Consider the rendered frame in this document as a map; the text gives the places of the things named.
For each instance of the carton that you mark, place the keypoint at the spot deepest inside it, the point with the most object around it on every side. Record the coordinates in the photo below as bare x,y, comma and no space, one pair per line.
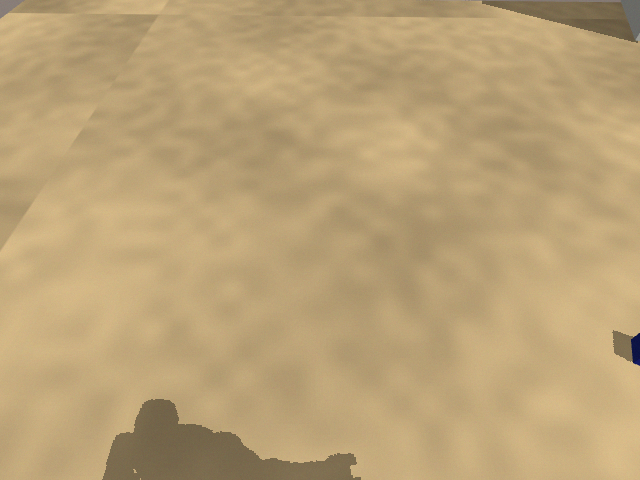
635,343

